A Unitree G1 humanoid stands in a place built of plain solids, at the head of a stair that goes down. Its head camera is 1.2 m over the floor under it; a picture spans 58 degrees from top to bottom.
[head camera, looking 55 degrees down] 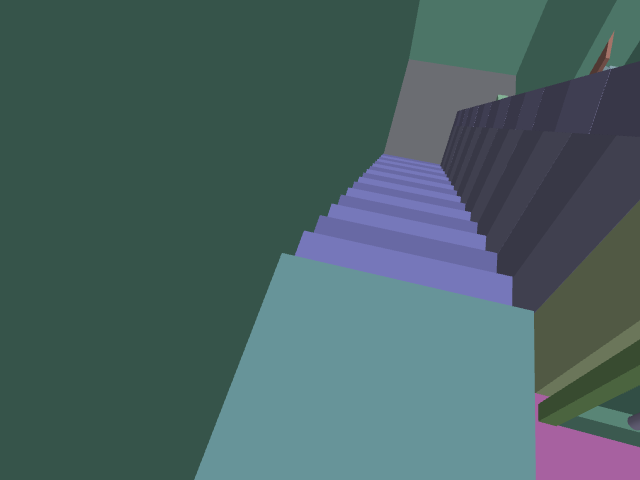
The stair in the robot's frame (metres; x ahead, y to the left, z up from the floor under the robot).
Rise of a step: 0.19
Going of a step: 0.24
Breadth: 0.81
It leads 15 degrees to the right of straight ahead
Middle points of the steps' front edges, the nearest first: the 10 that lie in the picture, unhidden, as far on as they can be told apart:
0.68 -0.26 0.00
0.91 -0.32 -0.19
1.14 -0.39 -0.38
1.38 -0.45 -0.58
1.61 -0.51 -0.77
1.84 -0.58 -0.97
2.07 -0.64 -1.16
2.30 -0.70 -1.35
2.53 -0.77 -1.55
2.76 -0.83 -1.74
